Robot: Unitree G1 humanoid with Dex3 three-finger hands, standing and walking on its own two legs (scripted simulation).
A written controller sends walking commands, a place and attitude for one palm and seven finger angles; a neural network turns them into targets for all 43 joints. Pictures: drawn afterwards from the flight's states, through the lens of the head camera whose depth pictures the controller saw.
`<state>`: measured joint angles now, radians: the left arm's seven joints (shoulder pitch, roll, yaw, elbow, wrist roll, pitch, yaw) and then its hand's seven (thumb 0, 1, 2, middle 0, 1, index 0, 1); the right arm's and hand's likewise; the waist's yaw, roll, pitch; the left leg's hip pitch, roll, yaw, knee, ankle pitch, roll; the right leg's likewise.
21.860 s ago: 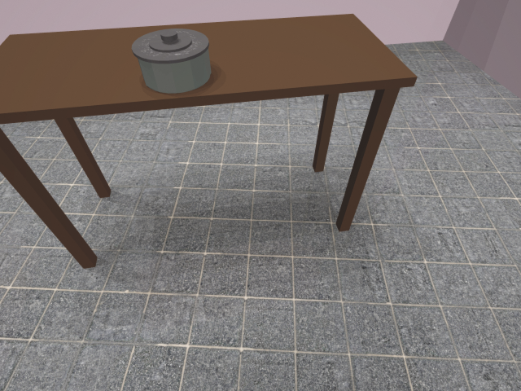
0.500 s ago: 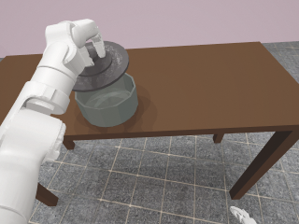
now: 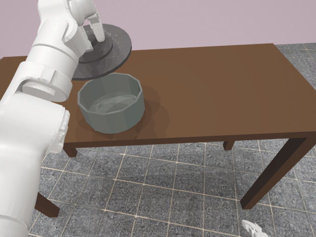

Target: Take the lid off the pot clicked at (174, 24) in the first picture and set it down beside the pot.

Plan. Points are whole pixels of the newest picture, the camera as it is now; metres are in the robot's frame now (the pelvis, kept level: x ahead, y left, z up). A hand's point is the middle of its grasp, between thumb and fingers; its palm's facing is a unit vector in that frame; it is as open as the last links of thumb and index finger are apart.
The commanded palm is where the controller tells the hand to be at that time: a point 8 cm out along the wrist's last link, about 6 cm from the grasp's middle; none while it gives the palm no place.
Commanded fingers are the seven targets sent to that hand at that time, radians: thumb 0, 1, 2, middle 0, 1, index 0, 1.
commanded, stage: lift the lid straight up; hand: left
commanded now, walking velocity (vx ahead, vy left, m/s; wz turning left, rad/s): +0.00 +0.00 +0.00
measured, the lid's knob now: (87, 40) +0.50 +0.17 +0.27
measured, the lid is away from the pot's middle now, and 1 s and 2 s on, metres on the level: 0.02 0.12 0.23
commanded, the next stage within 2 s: move the lid sideways beside the pot in 0.12 s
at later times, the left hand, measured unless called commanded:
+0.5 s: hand (76, 40) +0.47 +0.18 +0.29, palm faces -0.19 -0.12 -0.97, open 7.0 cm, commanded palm +0.44 +0.20 +0.36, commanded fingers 0.00 0.67 1.02 -0.77 -1.14 -0.86 -1.09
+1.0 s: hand (41, 47) +0.45 +0.25 +0.28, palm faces -0.19 -0.13 -0.97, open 6.9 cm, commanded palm +0.44 +0.26 +0.36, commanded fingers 0.00 0.67 1.02 -0.77 -1.14 -0.86 -1.09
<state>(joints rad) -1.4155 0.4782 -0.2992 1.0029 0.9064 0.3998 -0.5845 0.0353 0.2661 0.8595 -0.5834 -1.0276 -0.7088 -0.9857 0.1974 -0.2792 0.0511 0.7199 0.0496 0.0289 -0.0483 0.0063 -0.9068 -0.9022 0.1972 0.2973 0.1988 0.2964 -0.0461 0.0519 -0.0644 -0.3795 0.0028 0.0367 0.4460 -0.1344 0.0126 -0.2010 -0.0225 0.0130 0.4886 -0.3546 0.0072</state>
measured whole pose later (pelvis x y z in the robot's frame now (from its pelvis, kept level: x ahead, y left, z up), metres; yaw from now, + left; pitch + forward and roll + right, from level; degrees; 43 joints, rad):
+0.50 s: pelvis +0.01 +0.00 +0.00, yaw -1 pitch +4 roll +1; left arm -1.31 0.54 -0.24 0.87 0.94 0.37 -0.62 0.04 0.27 0.86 -0.58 -1.03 -0.71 -0.99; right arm 0.17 -0.29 0.04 0.67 0.06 0.08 -0.03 0.01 -0.91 -0.90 0.20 0.30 0.20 0.30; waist -0.04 0.06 -0.06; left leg -0.38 0.01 0.05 0.46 -0.16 0.01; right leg -0.19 -0.02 0.02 0.48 -0.36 0.01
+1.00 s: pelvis +0.00 +0.01 +0.00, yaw +1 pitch +4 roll +0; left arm -1.30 0.67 -0.21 0.89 0.95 0.30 -0.62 0.04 0.27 0.86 -0.58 -1.03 -0.72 -0.99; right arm 0.19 -0.29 0.04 0.68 0.08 0.10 -0.04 0.01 -0.91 -0.90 0.20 0.30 0.20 0.30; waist -0.05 0.05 -0.04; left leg -0.42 0.01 0.02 0.49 -0.15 0.02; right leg -0.21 -0.02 0.00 0.48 -0.35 0.02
